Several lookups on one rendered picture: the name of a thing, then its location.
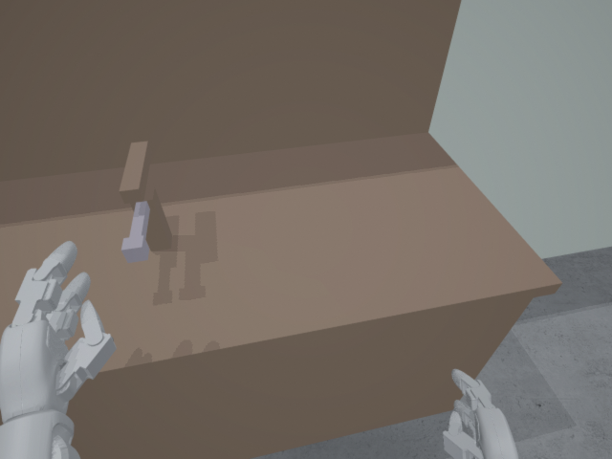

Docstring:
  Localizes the counter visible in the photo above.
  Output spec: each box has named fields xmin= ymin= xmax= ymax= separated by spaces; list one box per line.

xmin=0 ymin=0 xmax=562 ymax=459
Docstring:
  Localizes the left robot forearm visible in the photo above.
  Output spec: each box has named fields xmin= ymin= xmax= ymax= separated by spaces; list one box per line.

xmin=0 ymin=409 xmax=80 ymax=459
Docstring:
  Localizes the tap lever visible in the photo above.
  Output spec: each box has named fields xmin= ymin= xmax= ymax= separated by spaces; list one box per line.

xmin=121 ymin=201 xmax=150 ymax=263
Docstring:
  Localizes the robot right hand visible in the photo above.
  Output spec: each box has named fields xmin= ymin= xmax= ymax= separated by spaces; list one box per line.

xmin=443 ymin=369 xmax=518 ymax=459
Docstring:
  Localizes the robot left hand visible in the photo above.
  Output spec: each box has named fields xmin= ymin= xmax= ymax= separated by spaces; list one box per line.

xmin=0 ymin=241 xmax=117 ymax=424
